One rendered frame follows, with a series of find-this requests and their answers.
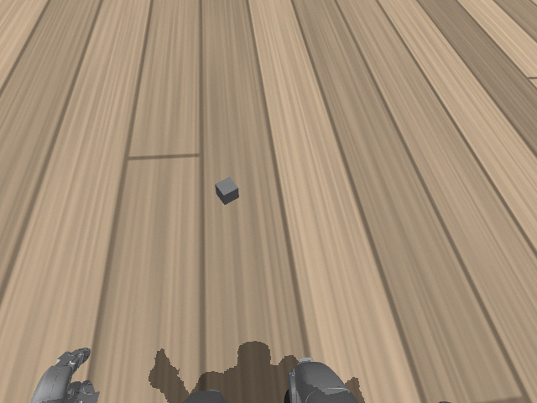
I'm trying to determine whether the left robot hand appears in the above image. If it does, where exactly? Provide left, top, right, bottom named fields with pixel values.
left=30, top=348, right=100, bottom=403

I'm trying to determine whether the cube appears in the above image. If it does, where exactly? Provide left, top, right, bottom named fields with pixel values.
left=215, top=177, right=238, bottom=205

